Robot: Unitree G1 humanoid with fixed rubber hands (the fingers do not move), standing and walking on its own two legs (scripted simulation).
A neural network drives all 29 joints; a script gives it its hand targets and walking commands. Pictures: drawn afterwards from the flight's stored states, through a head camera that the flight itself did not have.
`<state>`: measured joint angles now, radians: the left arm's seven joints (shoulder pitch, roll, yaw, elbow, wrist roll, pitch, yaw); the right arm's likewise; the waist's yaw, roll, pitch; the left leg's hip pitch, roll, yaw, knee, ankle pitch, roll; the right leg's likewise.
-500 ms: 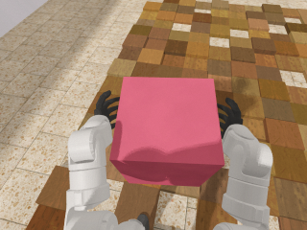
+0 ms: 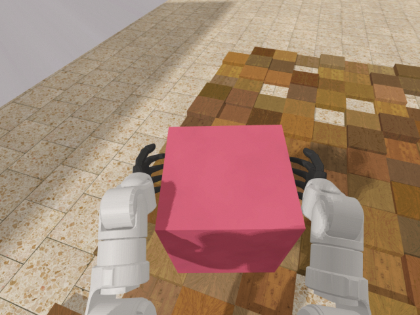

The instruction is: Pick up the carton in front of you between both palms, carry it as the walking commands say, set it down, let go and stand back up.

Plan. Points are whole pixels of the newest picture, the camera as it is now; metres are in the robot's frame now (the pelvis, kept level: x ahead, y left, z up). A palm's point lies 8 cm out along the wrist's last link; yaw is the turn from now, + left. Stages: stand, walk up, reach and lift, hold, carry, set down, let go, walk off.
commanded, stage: carry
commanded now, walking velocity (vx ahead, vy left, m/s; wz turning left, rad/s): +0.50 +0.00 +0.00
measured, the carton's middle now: (225, 205) +0.32 +0.05 +0.04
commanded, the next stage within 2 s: none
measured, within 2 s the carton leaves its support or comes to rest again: neither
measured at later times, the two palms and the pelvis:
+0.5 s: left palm (219, 62) +0.71 +0.12 +0.15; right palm (335, 72) +0.69 -0.18 +0.16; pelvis +0.35 +0.00 +0.02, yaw -1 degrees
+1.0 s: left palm (231, 37) +1.02 +0.12 +0.10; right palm (314, 47) +0.99 -0.17 +0.10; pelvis +0.71 +0.00 +0.00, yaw -2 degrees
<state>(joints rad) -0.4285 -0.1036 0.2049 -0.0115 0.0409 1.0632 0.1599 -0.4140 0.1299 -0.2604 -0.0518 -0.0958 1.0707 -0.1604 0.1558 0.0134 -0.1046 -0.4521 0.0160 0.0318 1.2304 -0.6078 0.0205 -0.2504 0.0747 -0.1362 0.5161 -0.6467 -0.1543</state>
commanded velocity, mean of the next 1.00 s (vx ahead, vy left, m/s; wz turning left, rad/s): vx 0.50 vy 0.00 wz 0.00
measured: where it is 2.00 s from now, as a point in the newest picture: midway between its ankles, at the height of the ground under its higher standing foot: (251, 140)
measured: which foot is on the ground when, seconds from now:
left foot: up 0.00-0.14, down 0.16-0.56, up 0.58-0.90, down 0.92-1.00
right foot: down 0.00-0.16, up 0.18-0.48, down 0.50-0.94, up 0.96-1.00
